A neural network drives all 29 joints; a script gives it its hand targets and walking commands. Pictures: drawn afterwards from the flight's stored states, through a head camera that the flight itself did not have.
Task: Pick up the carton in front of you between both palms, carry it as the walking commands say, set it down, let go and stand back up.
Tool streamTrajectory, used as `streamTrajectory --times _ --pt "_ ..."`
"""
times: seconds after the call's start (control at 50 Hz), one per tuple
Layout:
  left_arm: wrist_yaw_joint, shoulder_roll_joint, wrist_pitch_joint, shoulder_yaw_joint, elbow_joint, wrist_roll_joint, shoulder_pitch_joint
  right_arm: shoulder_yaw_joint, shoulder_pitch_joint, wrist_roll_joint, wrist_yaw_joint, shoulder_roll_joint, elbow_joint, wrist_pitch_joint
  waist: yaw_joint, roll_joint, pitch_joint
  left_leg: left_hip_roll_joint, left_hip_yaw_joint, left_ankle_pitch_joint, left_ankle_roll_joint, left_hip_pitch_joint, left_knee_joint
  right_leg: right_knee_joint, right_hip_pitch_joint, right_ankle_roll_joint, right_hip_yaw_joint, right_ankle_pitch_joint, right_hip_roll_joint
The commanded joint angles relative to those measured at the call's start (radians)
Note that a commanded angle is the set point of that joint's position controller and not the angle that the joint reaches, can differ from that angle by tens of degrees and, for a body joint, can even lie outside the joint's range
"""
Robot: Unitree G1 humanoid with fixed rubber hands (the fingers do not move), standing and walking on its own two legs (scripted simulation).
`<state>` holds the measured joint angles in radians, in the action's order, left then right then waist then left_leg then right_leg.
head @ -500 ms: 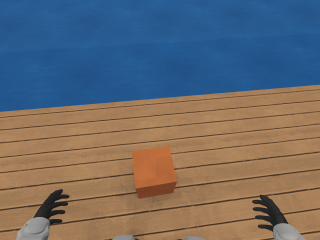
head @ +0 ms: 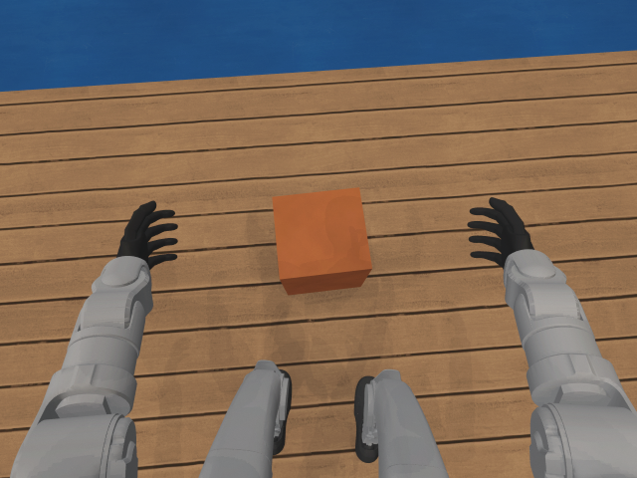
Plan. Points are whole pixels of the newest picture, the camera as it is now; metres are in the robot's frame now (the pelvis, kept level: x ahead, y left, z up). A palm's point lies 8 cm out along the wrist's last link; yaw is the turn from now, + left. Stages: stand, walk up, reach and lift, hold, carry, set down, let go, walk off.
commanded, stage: reach and lift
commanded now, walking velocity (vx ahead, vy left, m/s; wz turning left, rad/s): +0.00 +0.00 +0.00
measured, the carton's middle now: (320, 246) +0.52 +0.04 -0.57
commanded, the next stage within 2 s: none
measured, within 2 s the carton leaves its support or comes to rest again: neither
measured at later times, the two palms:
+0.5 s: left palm (198, 181) +0.49 +0.23 -0.14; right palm (445, 154) +0.56 -0.15 -0.14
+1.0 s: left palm (227, 231) +0.48 +0.23 -0.36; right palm (408, 215) +0.54 -0.15 -0.37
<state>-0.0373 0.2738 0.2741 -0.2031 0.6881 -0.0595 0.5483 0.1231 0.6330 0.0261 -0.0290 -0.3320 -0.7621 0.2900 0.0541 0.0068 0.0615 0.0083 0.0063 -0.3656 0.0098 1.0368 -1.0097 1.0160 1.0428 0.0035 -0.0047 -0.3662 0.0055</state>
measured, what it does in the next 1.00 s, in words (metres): lowers itself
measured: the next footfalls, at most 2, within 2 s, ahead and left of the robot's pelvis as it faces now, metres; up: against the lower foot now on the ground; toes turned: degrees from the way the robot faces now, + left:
none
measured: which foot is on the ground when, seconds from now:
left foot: down 0.00-1.00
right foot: down 0.00-1.00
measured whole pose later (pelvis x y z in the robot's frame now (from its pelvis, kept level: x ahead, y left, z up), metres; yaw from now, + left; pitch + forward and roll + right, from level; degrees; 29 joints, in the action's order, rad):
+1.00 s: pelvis -0.03 -0.01 -0.20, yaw +3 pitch +51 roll +3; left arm -0.12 0.23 0.11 -0.35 0.89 -0.09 1.27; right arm 0.13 1.42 0.05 0.07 -0.40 -1.04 0.13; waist 0.09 0.01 0.07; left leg -0.01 -0.01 -0.51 0.03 2.11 -1.73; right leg 1.76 2.13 0.02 -0.05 -0.53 -0.03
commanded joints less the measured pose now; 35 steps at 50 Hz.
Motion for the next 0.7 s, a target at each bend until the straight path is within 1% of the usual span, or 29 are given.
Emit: streamTrajectory --times 0.0,0.08,0.16,0.26,0.32,0.36,0.4,0.46,0.52,0.56,0.6,0.62,0.68 --pt "-0.016 0.141 0.003 -0.050 -0.075 -0.009 0.301 0.034 0.353 0.007 0.001 -0.155 0.051 0.002 0.020 0.025 -0.687 -0.045 0.026 0.241 0.033 -0.201 0.095 -0.078 -0.310 0.015 -0.003 0.215 -0.047" --pt "-0.032 0.130 0.020 -0.075 -0.027 -0.008 0.510 0.041 0.575 0.006 -0.002 -0.178 -0.030 0.019 0.036 0.036 -0.751 -0.042 0.042 0.121 0.034 -0.146 0.099 -0.081 -0.247 0.013 0.007 0.088 -0.048" --pt "-0.045 0.112 0.021 -0.108 0.028 0.007 0.670 0.059 0.756 -0.011 -0.006 -0.197 -0.125 0.017 0.045 0.040 -0.822 -0.044 0.057 0.073 0.039 -0.095 0.083 -0.066 -0.185 0.011 0.013 0.041 -0.053" --pt "-0.055 0.086 0.003 -0.167 0.062 0.042 0.809 0.085 0.940 -0.043 -0.018 -0.201 -0.208 -0.007 0.069 0.053 -0.892 -0.052 0.072 0.089 0.049 -0.033 0.056 -0.040 -0.127 0.010 0.015 0.049 -0.064" --pt "-0.055 0.072 -0.017 -0.205 0.054 0.064 0.876 0.103 1.034 -0.066 -0.023 -0.195 -0.224 -0.026 0.086 0.073 -0.943 -0.057 0.075 0.133 0.053 -0.001 0.040 -0.021 -0.129 0.011 0.012 0.093 -0.073" --pt "-0.052 0.063 -0.033 -0.231 0.040 0.079 0.908 0.116 1.081 -0.084 -0.023 -0.190 -0.224 -0.040 0.094 0.086 -0.996 -0.061 0.076 0.182 0.053 0.010 0.028 -0.006 -0.152 0.011 0.010 0.151 -0.080" --pt "-0.047 0.052 -0.048 -0.256 0.019 0.096 0.909 0.131 1.092 -0.106 -0.020 -0.181 -0.215 -0.052 0.097 0.096 -1.079 -0.068 0.078 0.269 0.053 0.002 0.015 0.011 -0.204 0.010 0.005 0.258 -0.087" --pt "-0.033 0.039 -0.073 -0.281 -0.022 0.115 0.870 0.150 1.061 -0.134 -0.011 -0.153 -0.178 -0.070 0.101 0.115 -1.201 -0.083 0.081 0.434 0.049 0.012 0.000 0.046 -0.302 0.005 -0.011 0.485 -0.091" --pt "-0.016 0.001 -0.106 -0.298 -0.023 0.133 0.808 0.174 1.006 -0.155 -0.006 -0.097 -0.155 -0.097 0.101 0.134 -1.192 -0.090 0.076 0.535 0.047 0.127 -0.013 0.088 -0.328 0.002 -0.036 0.682 -0.085" --pt "-0.006 -0.027 -0.132 -0.309 -0.007 0.149 0.771 0.197 0.967 -0.175 -0.004 -0.057 -0.148 -0.119 0.094 0.141 -1.149 -0.088 0.069 0.569 0.047 0.227 -0.031 0.117 -0.293 0.004 -0.050 0.770 -0.077" --pt "-0.001 -0.049 -0.156 -0.322 0.015 0.165 0.740 0.219 0.929 -0.195 0.000 -0.031 -0.152 -0.139 0.084 0.141 -1.109 -0.084 0.061 0.576 0.050 0.305 -0.068 0.155 -0.209 0.010 -0.053 0.791 -0.074" --pt "0.000 -0.057 -0.166 -0.327 0.027 0.171 0.729 0.228 0.910 -0.202 0.002 -0.023 -0.156 -0.147 0.077 0.136 -1.092 -0.082 0.057 0.567 0.053 0.328 -0.093 0.174 -0.143 0.014 -0.049 0.762 -0.075" --pt "-0.004 -0.067 -0.188 -0.340 0.065 0.189 0.719 0.233 0.872 -0.206 0.012 -0.009 -0.174 -0.169 0.070 0.112 -1.029 -0.074 0.054 0.507 0.064 0.372 -0.184 0.234 0.092 0.023 -0.027 0.597 -0.082"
